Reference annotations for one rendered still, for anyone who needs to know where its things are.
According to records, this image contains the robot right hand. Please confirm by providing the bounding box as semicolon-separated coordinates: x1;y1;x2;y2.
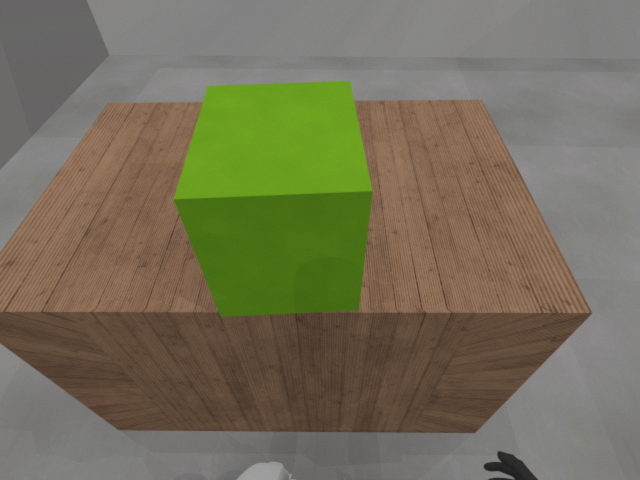
484;451;538;480

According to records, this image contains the carton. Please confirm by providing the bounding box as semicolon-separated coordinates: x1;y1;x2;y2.
174;81;372;317

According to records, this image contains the pedestal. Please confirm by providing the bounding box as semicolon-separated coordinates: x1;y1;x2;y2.
0;100;592;433

